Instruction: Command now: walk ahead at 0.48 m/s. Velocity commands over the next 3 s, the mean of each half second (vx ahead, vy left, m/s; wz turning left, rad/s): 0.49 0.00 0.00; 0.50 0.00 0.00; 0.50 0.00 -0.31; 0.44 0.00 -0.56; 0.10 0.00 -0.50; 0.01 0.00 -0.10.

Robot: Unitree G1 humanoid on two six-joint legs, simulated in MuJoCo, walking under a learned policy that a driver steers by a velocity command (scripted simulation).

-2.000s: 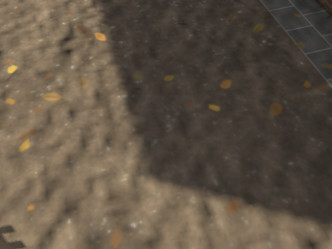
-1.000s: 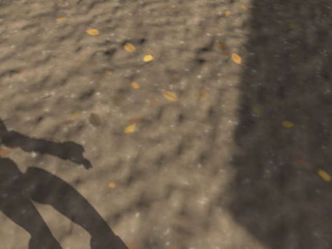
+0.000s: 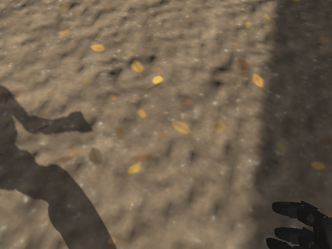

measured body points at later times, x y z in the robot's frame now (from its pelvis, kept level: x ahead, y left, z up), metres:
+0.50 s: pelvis +0.29 -0.03 +0.01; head +0.32 -0.04 +0.46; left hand +0.51 +0.20 -0.07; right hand +0.28 -0.32 -0.13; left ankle +0.14 +0.10 -0.71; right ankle +0.43 -0.14 -0.72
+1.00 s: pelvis +0.57 -0.03 +0.02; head +0.60 -0.02 +0.47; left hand +0.55 +0.26 -0.11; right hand +0.79 -0.25 -0.07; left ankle +0.73 +0.10 -0.70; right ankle +0.43 -0.14 -0.71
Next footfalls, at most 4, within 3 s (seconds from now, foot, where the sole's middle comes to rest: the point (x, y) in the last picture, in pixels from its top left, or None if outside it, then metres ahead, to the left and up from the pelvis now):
0.50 right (225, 244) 0.47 -0.14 -0.75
1.04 left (167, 171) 0.76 0.10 -0.75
1.58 right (224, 124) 1.04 -0.15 -0.75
2.04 left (207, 77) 1.36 -0.07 -0.75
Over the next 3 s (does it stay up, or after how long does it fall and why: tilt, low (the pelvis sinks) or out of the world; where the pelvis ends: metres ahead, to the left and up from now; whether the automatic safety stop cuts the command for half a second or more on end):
stays up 1.20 -0.12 0.02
